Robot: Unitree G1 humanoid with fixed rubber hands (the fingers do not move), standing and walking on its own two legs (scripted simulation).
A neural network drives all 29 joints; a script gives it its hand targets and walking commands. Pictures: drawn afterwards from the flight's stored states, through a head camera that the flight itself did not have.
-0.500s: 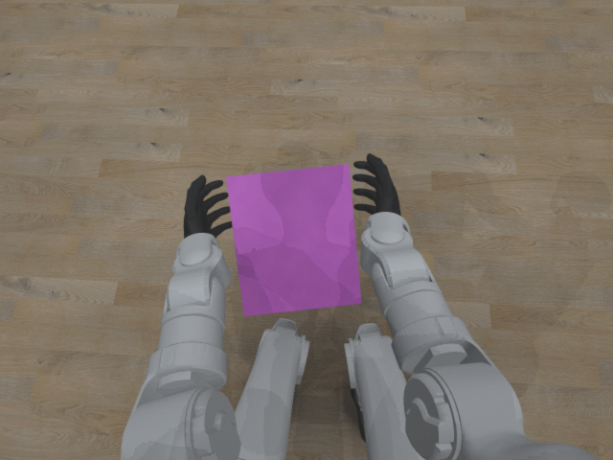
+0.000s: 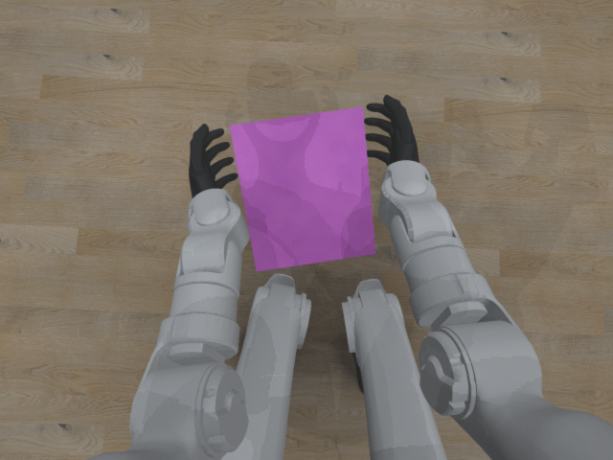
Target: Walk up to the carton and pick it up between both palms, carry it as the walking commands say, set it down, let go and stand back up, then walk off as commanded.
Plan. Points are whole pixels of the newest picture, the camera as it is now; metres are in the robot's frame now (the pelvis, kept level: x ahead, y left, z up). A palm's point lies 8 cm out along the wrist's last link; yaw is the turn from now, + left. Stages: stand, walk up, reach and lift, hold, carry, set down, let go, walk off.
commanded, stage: set down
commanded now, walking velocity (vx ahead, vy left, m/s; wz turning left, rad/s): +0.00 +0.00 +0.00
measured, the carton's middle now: (303, 182) +0.46 +0.05 -0.21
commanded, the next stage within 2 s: none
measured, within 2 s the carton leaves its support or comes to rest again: neither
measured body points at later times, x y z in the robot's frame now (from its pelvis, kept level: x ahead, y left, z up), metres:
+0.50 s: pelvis -0.04 -0.01 -0.09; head +0.30 +0.01 +0.19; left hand +0.44 +0.17 -0.23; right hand +0.49 -0.08 -0.23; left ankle +0.11 +0.12 -0.49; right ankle +0.12 -0.12 -0.49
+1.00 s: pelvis -0.03 -0.01 -0.12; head +0.34 +0.03 +0.13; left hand +0.47 +0.18 -0.30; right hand +0.53 -0.07 -0.29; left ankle +0.11 +0.12 -0.49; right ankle +0.12 -0.12 -0.49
